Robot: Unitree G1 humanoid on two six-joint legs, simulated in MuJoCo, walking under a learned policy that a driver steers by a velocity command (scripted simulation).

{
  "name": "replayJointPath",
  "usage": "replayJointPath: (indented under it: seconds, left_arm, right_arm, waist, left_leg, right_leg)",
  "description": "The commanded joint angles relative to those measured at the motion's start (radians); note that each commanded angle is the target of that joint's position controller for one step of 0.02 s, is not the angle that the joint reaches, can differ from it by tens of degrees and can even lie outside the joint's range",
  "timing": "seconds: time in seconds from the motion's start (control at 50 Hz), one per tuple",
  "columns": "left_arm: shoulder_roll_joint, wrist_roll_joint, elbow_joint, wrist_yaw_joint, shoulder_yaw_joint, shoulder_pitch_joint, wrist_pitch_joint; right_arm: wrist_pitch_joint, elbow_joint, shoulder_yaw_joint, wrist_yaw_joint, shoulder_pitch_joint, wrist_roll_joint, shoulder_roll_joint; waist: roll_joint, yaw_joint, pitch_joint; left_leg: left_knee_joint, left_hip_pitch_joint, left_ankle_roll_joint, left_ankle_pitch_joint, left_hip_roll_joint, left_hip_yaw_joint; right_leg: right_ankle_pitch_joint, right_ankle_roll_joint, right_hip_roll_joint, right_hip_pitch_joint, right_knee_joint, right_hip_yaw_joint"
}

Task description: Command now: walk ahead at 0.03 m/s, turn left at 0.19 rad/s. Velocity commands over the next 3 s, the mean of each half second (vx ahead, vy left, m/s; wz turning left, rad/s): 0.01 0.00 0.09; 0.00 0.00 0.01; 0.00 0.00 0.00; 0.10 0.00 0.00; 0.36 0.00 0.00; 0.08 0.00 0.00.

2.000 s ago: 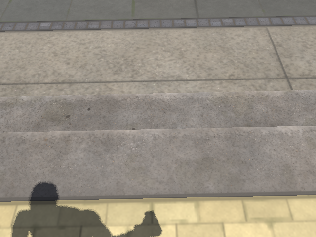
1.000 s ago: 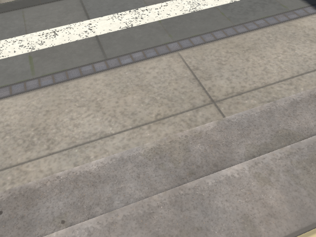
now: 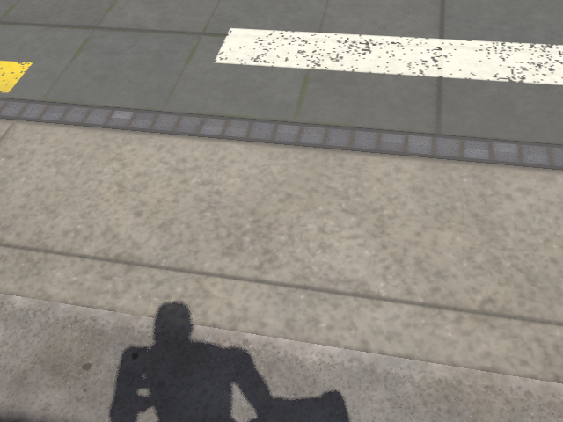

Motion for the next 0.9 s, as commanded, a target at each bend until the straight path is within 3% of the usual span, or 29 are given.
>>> replayJointPath:
  seconds: [0.02, 0.08, 0.12, 0.16, 0.18, 0.2, 0.22, 0.24, 0.26, 0.3, 0.34, 0.4, 0.5, 0.9]
  left_arm:
    - [0.120, 0.005, -0.047, -0.002, 0.027, -0.018, -0.015]
    - [0.143, 0.006, -0.033, -0.011, 0.036, -0.006, -0.003]
    - [0.160, 0.005, -0.019, -0.017, 0.044, 0.019, 0.011]
    - [0.169, -0.006, -0.010, -0.018, 0.050, 0.027, 0.025]
    - [0.166, -0.008, 0.000, -0.017, 0.051, 0.051, 0.029]
    - [0.152, -0.011, -0.003, -0.018, 0.050, 0.051, 0.028]
    - [0.109, -0.025, -0.025, -0.022, 0.039, 0.036, 0.023]
    - [0.089, -0.022, -0.018, -0.025, 0.031, -0.004, 0.022]
    - [0.076, -0.014, -0.005, -0.029, 0.027, -0.004, 0.019]
    - [0.098, -0.005, 0.031, -0.033, 0.031, 0.030, 0.010]
    - [0.115, -0.004, 0.059, -0.034, 0.033, 0.053, 0.002]
    - [0.104, -0.009, 0.093, -0.030, 0.028, 0.051, 0.000]
    - [0.101, -0.010, 0.148, -0.023, 0.024, 0.056, -0.002]
    - [0.072, -0.011, 0.348, 0.000, 0.006, 0.089, 0.005]
  right_arm:
    - [0.011, -0.012, -0.003, 0.006, 0.101, 0.005, -0.043]
    - [0.019, -0.006, 0.017, 0.009, 0.043, 0.002, -0.025]
    - [0.015, 0.008, 0.022, 0.010, 0.039, 0.003, -0.029]
    - [0.002, 0.042, 0.030, 0.010, 0.089, 0.000, -0.014]
    - [-0.007, 0.046, 0.033, 0.009, 0.082, -0.007, -0.019]
    - [-0.022, 0.035, 0.035, 0.006, 0.063, -0.022, -0.043]
    - [-0.034, 0.022, 0.027, -0.001, 0.022, -0.026, -0.098]
    - [-0.048, 0.026, 0.044, 0.001, -0.029, -0.016, -0.046]
    - [-0.060, 0.024, 0.059, 0.001, -0.074, -0.017, -0.012]
    - [-0.075, 0.050, 0.059, -0.007, -0.051, -0.012, -0.025]
    - [-0.079, 0.076, 0.061, -0.010, -0.015, -0.003, -0.028]
    - [-0.076, 0.107, 0.065, -0.010, 0.012, -0.002, -0.020]
    - [-0.077, 0.159, 0.067, -0.012, 0.027, -0.001, -0.016]
    - [-0.081, 0.331, 0.083, -0.023, 0.064, 0.003, 0.021]
  waist:
    - [-0.192, -0.031, -0.129]
    - [-0.224, -0.004, -0.104]
    - [-0.231, 0.006, -0.093]
    - [-0.199, -0.020, -0.088]
    - [-0.172, -0.018, -0.073]
    - [-0.116, -0.012, -0.067]
    - [0.037, 0.017, -0.056]
    - [0.086, 0.024, -0.031]
    - [0.079, 0.046, -0.024]
    - [0.083, 0.047, -0.040]
    - [0.048, 0.041, -0.037]
    - [-0.012, 0.027, -0.022]
    - [-0.046, 0.017, -0.029]
    - [-0.041, 0.014, -0.028]
  left_leg:
    - [-0.117, 0.047, -0.018, 0.014, 0.021, 0.032]
    - [-0.322, 0.108, -0.001, 0.005, 0.052, 0.081]
    - [-0.437, 0.145, 0.020, 0.042, 0.061, 0.107]
    - [-0.624, 0.247, 0.055, 0.181, 0.063, 0.135]
    - [-0.708, 0.294, 0.078, 0.239, 0.076, 0.101]
    - [-0.753, 0.322, 0.103, 0.229, 0.154, -0.009]
    - [-0.798, 0.238, 0.145, 0.130, 0.265, -0.167]
    - [-0.856, 0.063, 0.156, 0.063, 0.311, -0.201]
    - [-0.868, 0.006, 0.125, 0.027, 0.280, -0.170]
    - [-0.858, 0.011, 0.084, 0.047, 0.221, -0.113]
    - [-0.842, 0.052, 0.081, 0.107, 0.201, -0.088]
    - [-0.818, 0.096, 0.092, 0.160, 0.197, -0.075]
    - [-0.803, 0.135, 0.096, 0.225, 0.192, -0.058]
    - [-0.804, 0.194, 0.093, 0.340, 0.191, -0.022]
  right_leg:
    - [0.127, -0.129, -0.186, 0.094, -0.192, 0.203]
    - [-0.129, -0.133, -0.181, 0.070, -0.228, 0.224]
    - [-0.188, -0.139, -0.189, 0.063, -0.230, 0.251]
    - [-0.229, -0.113, -0.182, 0.015, -0.215, 0.249]
    - [-0.262, -0.076, -0.174, -0.030, -0.213, 0.248]
    - [-0.271, -0.029, -0.157, -0.077, -0.177, 0.232]
    - [-0.243, 0.015, -0.065, -0.081, -0.108, 0.131]
    - [-0.132, 0.031, -0.025, 0.061, -0.079, 0.068]
    - [-0.063, 0.032, -0.033, 0.155, -0.088, 0.074]
    - [-0.004, 0.027, -0.050, 0.220, -0.090, 0.085]
    - [0.000, 0.017, -0.069, 0.198, -0.098, 0.101]
    - [-0.007, 0.022, -0.072, 0.156, -0.116, 0.107]
    - [0.014, 0.024, -0.079, 0.154, -0.128, 0.116]
    - [0.089, 0.007, -0.092, 0.190, -0.123, 0.122]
